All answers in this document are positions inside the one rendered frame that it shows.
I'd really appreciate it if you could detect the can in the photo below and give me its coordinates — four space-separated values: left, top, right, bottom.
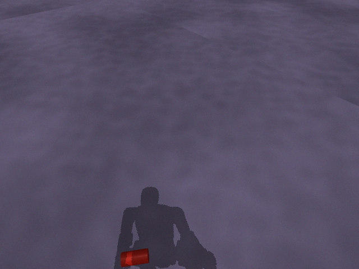
121 248 149 267

